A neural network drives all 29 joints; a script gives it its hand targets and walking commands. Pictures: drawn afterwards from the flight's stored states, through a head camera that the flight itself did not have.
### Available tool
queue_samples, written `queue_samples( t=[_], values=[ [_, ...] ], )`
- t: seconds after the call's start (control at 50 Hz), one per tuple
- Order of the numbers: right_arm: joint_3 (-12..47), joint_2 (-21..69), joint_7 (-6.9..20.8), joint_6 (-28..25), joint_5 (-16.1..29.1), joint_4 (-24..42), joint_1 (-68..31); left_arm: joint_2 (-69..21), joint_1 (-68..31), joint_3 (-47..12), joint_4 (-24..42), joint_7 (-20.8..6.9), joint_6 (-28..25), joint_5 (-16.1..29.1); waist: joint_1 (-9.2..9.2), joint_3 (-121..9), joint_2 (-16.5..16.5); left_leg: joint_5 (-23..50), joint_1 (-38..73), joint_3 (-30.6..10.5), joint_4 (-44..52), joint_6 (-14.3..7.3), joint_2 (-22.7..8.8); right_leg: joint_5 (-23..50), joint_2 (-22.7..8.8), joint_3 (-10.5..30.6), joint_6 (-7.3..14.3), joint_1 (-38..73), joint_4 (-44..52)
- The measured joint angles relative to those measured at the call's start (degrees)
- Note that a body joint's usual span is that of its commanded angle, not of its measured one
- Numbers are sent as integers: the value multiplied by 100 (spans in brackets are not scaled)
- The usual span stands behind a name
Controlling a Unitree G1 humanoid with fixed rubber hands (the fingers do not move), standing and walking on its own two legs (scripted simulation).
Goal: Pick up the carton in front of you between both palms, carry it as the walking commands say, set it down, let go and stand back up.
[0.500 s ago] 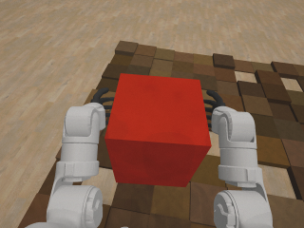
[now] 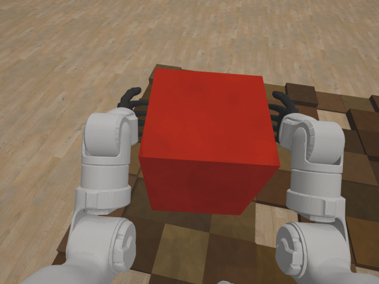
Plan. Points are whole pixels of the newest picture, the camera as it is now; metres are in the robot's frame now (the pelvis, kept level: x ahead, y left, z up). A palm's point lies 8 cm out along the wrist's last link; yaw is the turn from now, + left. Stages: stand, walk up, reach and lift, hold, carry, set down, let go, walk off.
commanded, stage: carry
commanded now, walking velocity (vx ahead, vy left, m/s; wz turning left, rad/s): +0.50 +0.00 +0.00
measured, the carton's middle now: (202, 149) +0.37 +0.00 +0.08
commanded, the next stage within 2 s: none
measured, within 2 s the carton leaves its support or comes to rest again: neither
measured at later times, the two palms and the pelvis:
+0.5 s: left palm (145, 63) +0.66 +0.17 +0.11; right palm (248, 70) +0.65 -0.13 +0.11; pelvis +0.31 +0.03 +0.01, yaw -2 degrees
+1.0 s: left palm (173, 14) +0.95 +0.11 +0.13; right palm (256, 19) +0.95 -0.19 +0.13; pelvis +0.60 -0.03 +0.01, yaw -1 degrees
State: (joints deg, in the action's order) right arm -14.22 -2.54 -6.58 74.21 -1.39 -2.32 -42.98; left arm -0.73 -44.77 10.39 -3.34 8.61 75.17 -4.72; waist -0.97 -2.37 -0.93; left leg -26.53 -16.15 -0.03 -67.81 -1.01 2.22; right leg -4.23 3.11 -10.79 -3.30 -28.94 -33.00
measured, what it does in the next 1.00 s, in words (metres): walks ahead: left foot, then right foot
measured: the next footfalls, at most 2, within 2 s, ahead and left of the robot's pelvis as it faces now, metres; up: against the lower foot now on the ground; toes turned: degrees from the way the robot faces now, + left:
left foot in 0.44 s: +0.44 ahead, +0.11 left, +0.01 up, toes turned +7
right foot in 0.86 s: +0.69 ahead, -0.12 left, +0.01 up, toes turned -10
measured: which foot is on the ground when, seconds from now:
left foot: up 0.00-0.42, down 0.44-0.90, up 0.92-1.00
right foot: down 0.00-0.46, up 0.48-0.84, down 0.86-1.00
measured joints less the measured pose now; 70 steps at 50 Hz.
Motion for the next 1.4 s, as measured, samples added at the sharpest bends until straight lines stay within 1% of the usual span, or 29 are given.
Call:
queue_samples(
  t=[0.02, 0.06, 0.1, 0.16, 0.24, 0.32, 0.4, 0.42, 0.44, 0.46, 0.52, 0.56, 0.64, 0.7, 0.78, 0.84, 0.86, 0.9, 0.92, 0.94, 0.98, 1.02, 1.12, 1.18, 1.24, 1.28, 1.3, 1.34, 1.4],
  values=[
    [-6, -4, -1, 47, -9, -53, -44, 35, -36, -8, -61, 9, 40, 37, -74, 60, 50, 35, -428, -45, -589, -46, 20, -221, -10, 30, -147, 108, -9],
    [-16, 58, -5, 146, -90, -104, -134, 119, -53, 19, -84, 25, 130, 144, -185, 162, 132, 167, -1189, -68, -1004, -115, -60, -704, -30, 82, -382, 380, 112],
    [-48, 136, -10, 208, -186, -81, -215, 165, -68, 88, -49, 43, 166, 236, -251, 284, 103, 269, -1832, -111, -854, -133, -254, -975, -6, 99, -391, 574, 153],
    [-139, 268, -14, 240, -315, 50, -200, 122, -88, 227, -27, 53, 144, 260, -278, 389, 108, 491, -2508, -39, -53, -53, -527, -1155, -32, 130, -280, 872, 271],
    [-212, 423, -6, 145, -435, 99, 19, -37, 47, 394, -104, 38, -2, 177, -244, 366, 143, 1310, -2818, 177, 1247, 15, -703, -1279, -128, 232, -317, 1432, 753],
    [-165, 503, 10, -55, -489, 71, 321, -160, 318, 410, -169, -35, -224, 54, -177, 294, 145, 2035, -2549, 384, 2471, -39, -586, -1419, -235, 364, -376, 2102, 1278],
    [-57, 541, 13, -283, -479, 80, 604, -248, 643, 360, -97, -113, -450, -44, -60, 196, 125, 2561, -1789, 788, 3819, -164, -282, -1794, -340, 439, -483, 2689, 1367],
    [-13, 568, 13, -343, -484, 74, 667, -256, 751, 357, -34, -132, -487, -60, -37, 175, 124, 2755, -1466, 926, 4186, -208, -211, -1968, -370, 445, -521, 2748, 1117],
    [36, 620, 12, -414, -504, 64, 734, -241, 869, 353, 46, -157, -516, -67, -13, 141, 149, 2566, -1168, 1004, 4383, -307, -172, -2170, -421, 439, -547, 2683, 630],
    [88, 693, 2, -518, -548, 74, 805, -206, 953, 335, 95, -174, -575, -74, 41, 161, 275, 2261, -1130, 1082, 4231, -387, -110, -2277, -556, 484, -467, 2408, -189],
    [212, 849, -1, -656, -644, 206, 1109, -209, 1302, 330, 295, -226, -667, -34, 164, 265, 229, 1863, -984, 1114, 3976, -438, -200, -2366, -363, 908, 4, 1222, -2830],
    [248, 919, -5, -660, -622, 511, 1475, -329, 1585, 281, 519, -226, -684, -50, 200, 307, 146, 1790, -707, 1089, 4184, -384, -258, -2077, -349, 928, 211, 633, -3192],
    [246, 1022, -7, -742, -495, 1179, 2054, -572, 2053, 149, 1076, -228, -788, -103, 258, 339, 73, 1635, -120, 1023, 4653, -322, -336, -1865, -528, 855, 273, -59, -1953],
    [253, 1051, 17, -863, -425, 1440, 2256, -654, 2274, 54, 1362, -229, -911, -126, 269, 256, 112, 1422, 289, 969, 4823, -223, -358, -1189, -630, 774, 260, -311, -905],
    [358, 995, 17, -930, -407, 1368, 2164, -540, 2314, -41, 1467, -224, -931, -121, 241, 31, 198, 923, 834, 947, 4756, -56, -326, -184, -671, 641, 300, -351, -9],
    [455, 831, 1, -841, -429, 988, 1809, -329, 2036, -54, 1166, -222, -833, -78, 234, -188, 200, 361, 1191, 898, 4428, 92, -308, 141, -638, 512, 399, -112, 448],
    [481, 741, -9, -786, -423, 813, 1653, -267, 1889, -49, 975, -222, -804, -60, 220, -263, 149, 113, 1269, 859, 4207, 151, -349, 4, -605, 430, 446, 41, 529],
    [499, 495, -36, -682, -365, 382, 1305, -191, 1514, -63, 446, -205, -798, -53, 150, -382, -84, -110, 1039, 751, 3230, 169, -605, -1448, -473, 241, 540, 325, 385],
    [486, 348, -33, -649, -307, 146, 1126, -168, 1291, -77, 136, -193, -816, -62, 75, -395, -144, -150, 683, 590, 2379, 167, -647, -1819, -417, 197, 617, 322, 228],
    [469, 228, -28, -623, -247, -91, 968, -144, 1103, -95, -146, -179, -820, -67, 14, -381, -124, -242, 278, 415, 1515, 159, -567, -1732, -407, 193, 748, 330, 161],
    [443, 96, -25, -562, -173, -517, 725, -98, 930, -116, -544, -156, -806, -38, -68, -327, -115, -190, -516, 229, 284, 79, -437, -1868, -374, 192, 820, 469, 171],
    [419, 91, -32, -492, -182, -799, 545, -39, 895, -118, -707, -115, -748, 36, -103, -241, -114, 85, -1178, 213, -72, 23, -409, -1947, -349, 203, 796, 719, 395],
    [397, 143, -37, -410, -239, -792, 368, 17, 831, 0, -572, -63, -638, 168, -143, 2, -104, 857, -2282, 299, 563, 75, -534, -2124, -289, 221, 776, 1380, 894],
    [347, 215, -45, -376, -270, -516, 389, -9, 815, 83, -317, -43, -585, 182, -137, 78, -61, 1205, -2420, 391, 1699, 110, -594, -2292, -263, 244, 725, 1805, 1152],
    [290, 290, -46, -369, -301, -312, 430, -45, 793, 153, -142, -41, -542, 158, -53, 92, 16, 1541, -2146, 649, 2819, 28, -541, -2548, -299, 254, 562, 2259, 1302],
    [273, 322, -45, -404, -305, -311, 451, -74, 811, 200, -104, -42, -537, 129, 77, 101, 14, 1723, -1688, 877, 3474, -59, -462, -2605, -341, 224, 411, 2423, 969],
    [276, 338, -44, -424, -307, -355, 455, -84, 841, 222, -96, -49, -534, 108, 153, 117, -28, 1799, -1348, 972, 3770, -97, -436, -2418, -364, 218, 353, 2353, 438],
    [266, 434, -47, -538, -352, -444, 511, -35, 876, 228, -130, -90, -550, 76, 333, 129, 180, 1671, -1145, 1093, 3570, -376, -278, -2129, -557, 538, 442, 1863, -1177],
    [271, 484, -45, -578, -348, -474, 710, -107, 1014, 242, -149, -114, -533, -9, 427, 121, 153, 1266, -828, 1077, 3587, -674, -247, -2082, -440, 986, 505, 811, -3146]
  ],
)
